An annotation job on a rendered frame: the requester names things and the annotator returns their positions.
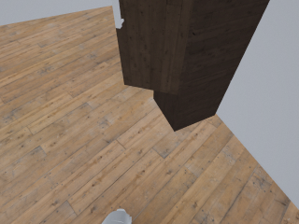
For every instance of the left robot thigh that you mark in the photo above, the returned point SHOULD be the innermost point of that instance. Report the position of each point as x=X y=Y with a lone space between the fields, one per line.
x=118 y=217

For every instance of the cupboard door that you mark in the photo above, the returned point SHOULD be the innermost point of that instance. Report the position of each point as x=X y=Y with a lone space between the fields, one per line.
x=152 y=42

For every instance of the handle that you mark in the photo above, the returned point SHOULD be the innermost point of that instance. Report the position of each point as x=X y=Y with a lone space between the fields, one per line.
x=117 y=13

